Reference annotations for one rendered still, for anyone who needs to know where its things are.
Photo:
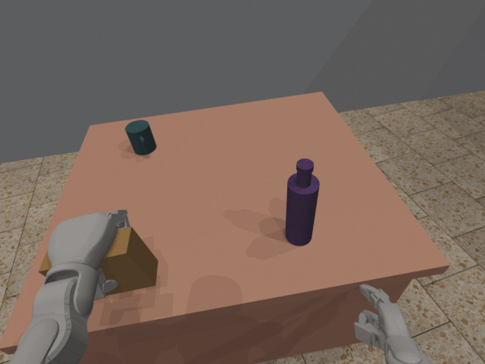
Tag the sponge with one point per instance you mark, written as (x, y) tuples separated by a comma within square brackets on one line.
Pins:
[(129, 262)]

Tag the left robot hand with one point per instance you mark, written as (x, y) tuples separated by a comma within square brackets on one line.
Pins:
[(86, 240)]

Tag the robot right forearm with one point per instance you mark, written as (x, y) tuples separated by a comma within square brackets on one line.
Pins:
[(403, 350)]

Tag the right robot hand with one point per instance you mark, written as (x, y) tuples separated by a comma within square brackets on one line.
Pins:
[(373, 329)]

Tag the table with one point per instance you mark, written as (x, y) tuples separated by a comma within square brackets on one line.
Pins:
[(210, 204)]

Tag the robot left forearm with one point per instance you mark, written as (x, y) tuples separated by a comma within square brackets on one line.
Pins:
[(58, 330)]

